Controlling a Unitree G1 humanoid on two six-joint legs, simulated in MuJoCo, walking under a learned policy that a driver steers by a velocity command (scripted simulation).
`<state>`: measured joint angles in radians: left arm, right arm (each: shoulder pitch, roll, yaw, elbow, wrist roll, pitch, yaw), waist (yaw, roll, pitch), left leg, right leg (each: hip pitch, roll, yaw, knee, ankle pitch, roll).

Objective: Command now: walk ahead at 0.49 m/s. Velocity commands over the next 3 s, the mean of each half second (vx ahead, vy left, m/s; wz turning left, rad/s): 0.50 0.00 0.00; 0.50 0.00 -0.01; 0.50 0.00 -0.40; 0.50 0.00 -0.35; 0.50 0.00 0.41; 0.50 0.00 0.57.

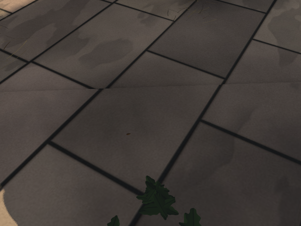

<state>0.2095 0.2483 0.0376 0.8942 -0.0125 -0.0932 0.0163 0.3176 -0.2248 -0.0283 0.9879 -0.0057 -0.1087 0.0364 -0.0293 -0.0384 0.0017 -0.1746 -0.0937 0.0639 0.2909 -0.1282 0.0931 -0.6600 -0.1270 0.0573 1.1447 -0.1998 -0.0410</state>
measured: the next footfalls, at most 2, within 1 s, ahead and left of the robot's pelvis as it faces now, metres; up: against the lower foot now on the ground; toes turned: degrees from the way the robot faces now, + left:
right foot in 0.30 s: +0.34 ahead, -0.17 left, +0.00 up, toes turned -2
left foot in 0.86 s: +0.65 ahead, +0.07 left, +0.00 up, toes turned +3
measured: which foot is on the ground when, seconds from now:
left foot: down 0.00-0.32, up 0.34-0.84, down 0.86-1.00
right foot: up 0.00-0.28, down 0.30-0.86, up 0.88-1.00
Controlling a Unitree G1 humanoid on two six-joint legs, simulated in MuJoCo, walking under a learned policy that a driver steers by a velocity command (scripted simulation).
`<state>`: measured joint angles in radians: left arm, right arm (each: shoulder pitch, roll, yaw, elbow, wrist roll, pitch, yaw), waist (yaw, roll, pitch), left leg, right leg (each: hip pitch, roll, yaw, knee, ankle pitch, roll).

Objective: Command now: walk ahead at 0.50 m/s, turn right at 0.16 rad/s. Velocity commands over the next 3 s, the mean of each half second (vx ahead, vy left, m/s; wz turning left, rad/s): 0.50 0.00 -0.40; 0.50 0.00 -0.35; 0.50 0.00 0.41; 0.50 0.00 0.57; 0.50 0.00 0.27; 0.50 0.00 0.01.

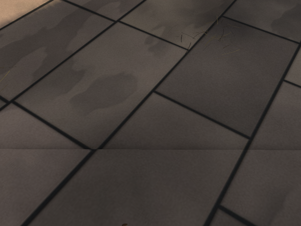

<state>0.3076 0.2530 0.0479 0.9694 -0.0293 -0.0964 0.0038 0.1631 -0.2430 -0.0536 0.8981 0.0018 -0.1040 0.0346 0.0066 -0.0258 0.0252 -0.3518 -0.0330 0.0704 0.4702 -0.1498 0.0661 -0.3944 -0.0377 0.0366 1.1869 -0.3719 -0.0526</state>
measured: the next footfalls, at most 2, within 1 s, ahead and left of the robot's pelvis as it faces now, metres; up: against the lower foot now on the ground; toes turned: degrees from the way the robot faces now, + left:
right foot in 0.46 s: +0.39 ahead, -0.17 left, +0.00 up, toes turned -16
left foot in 0.96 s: +0.73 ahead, -0.09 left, +0.00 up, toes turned -25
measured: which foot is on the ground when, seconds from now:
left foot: down 0.00-0.44, up 0.46-0.94, down 0.96-1.00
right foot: up 0.00-0.44, down 0.46-0.98, up 1.00-1.00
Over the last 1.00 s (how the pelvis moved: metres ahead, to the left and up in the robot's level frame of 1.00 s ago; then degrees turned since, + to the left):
0.55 -0.01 -0.01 1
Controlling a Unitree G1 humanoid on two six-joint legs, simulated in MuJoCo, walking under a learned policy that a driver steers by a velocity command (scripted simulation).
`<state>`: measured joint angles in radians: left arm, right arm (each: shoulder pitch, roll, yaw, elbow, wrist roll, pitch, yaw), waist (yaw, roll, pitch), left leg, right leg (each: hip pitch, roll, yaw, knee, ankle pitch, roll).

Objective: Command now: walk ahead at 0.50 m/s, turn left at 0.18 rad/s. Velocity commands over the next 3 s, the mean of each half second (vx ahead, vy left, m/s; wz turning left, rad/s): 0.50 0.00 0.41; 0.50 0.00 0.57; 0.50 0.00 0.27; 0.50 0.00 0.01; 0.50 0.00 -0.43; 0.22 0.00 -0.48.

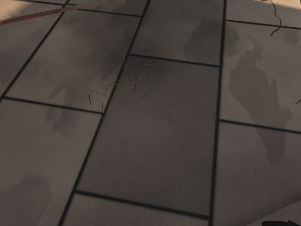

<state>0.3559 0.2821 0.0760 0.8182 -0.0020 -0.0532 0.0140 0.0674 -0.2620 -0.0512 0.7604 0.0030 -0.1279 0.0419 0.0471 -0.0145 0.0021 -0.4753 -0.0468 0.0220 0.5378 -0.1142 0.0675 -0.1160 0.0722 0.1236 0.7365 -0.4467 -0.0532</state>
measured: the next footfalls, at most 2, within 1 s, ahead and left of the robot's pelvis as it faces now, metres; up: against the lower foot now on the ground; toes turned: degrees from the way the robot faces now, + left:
right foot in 0.46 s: +0.43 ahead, -0.09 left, -0.01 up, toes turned +21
left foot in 0.96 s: +0.62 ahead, +0.26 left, -0.04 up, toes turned +33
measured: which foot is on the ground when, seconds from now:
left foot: down 0.00-0.50, up 0.52-0.94, down 0.96-1.00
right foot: up 0.00-0.44, down 0.46-0.96, up 0.98-1.00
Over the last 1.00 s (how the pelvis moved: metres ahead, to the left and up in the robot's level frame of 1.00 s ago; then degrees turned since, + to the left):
0.56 -0.12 -0.01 -24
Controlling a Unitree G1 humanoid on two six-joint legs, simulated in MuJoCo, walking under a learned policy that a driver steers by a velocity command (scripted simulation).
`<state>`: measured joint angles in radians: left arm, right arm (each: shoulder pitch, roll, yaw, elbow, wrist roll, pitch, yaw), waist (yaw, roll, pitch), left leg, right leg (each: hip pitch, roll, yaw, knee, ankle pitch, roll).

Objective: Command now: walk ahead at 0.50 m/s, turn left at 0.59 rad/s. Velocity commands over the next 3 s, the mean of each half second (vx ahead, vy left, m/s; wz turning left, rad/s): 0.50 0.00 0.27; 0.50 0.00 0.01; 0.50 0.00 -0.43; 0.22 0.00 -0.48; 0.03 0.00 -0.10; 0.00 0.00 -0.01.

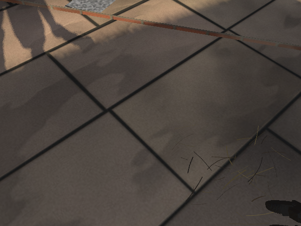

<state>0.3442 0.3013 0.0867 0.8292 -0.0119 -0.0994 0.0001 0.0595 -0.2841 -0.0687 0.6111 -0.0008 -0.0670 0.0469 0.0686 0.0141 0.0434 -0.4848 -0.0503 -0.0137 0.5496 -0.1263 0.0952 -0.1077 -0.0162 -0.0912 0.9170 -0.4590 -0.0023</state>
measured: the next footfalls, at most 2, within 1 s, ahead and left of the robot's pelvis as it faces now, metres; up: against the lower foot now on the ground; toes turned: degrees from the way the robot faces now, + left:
right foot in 0.42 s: +0.38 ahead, -0.16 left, +0.00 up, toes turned +5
left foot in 0.94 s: +0.64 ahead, +0.12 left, +0.00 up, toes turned +6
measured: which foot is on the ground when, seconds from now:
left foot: down 0.00-0.42, up 0.44-0.92, down 0.94-1.00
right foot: up 0.00-0.40, down 0.42-0.96, up 0.98-1.00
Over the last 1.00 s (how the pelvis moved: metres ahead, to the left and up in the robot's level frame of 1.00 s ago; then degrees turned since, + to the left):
0.53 0.12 -0.04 35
